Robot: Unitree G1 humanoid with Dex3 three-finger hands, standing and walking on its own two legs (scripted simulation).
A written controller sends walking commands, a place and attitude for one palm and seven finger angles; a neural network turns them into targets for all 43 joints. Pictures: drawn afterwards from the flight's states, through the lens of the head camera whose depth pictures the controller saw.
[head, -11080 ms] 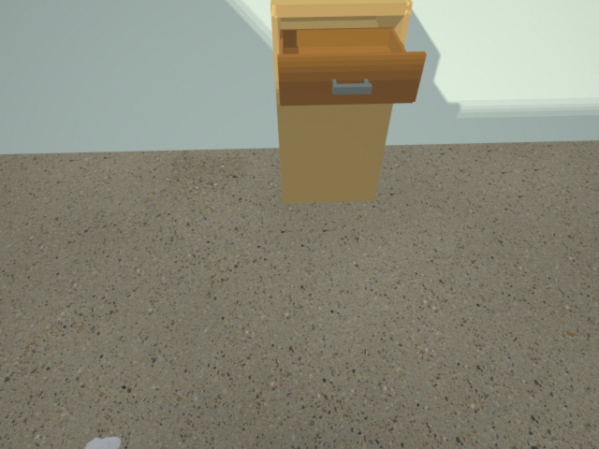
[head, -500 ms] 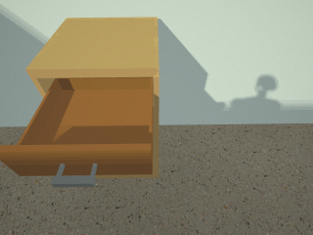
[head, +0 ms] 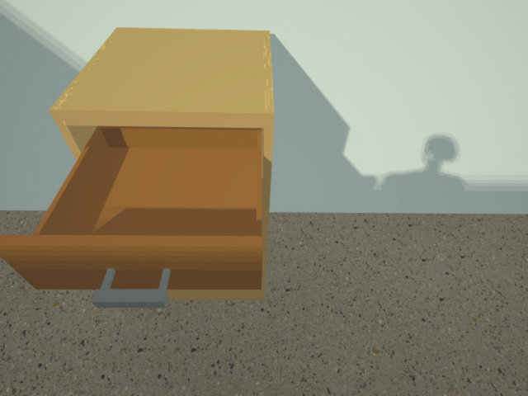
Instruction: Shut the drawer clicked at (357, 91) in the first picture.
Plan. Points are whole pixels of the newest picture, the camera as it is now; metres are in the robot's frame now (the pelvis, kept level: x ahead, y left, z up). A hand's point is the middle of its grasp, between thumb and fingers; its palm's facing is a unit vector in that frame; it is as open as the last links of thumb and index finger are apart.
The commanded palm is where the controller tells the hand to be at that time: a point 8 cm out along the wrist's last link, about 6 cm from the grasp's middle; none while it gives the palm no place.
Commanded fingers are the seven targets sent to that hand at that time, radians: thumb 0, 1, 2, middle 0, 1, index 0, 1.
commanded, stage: come to a stop and stand still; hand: left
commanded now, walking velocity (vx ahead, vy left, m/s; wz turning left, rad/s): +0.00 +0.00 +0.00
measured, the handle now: (134, 286) +0.28 +0.23 +0.00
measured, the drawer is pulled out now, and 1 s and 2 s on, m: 0.30 0.30 0.29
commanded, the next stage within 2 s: look again from close up in 0.46 s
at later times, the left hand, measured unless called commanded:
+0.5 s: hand out of the picture -0.03 +0.20 -0.17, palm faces +0.02 -0.98 -0.17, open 7.4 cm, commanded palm none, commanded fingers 0.00 0.90 0.90 -0.20 -0.30 -0.20 -0.30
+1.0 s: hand out of the picture -0.02 +0.19 -0.18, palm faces +0.03 -0.99 -0.15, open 7.4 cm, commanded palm none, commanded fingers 0.00 0.90 0.90 -0.20 -0.30 -0.20 -0.30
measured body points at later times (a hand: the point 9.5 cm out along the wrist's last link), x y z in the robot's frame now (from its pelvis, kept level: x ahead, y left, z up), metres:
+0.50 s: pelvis -0.01 +0.04 +0.00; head -0.01 +0.05 +0.45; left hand -0.03 +0.25 -0.16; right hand -0.01 -0.18 -0.15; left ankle +0.00 +0.11 -0.73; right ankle +0.00 -0.12 -0.73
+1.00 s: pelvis +0.00 +0.03 +0.01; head +0.00 +0.05 +0.46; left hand -0.02 +0.24 -0.16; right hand -0.01 -0.18 -0.15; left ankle +0.00 +0.11 -0.73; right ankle +0.00 -0.12 -0.73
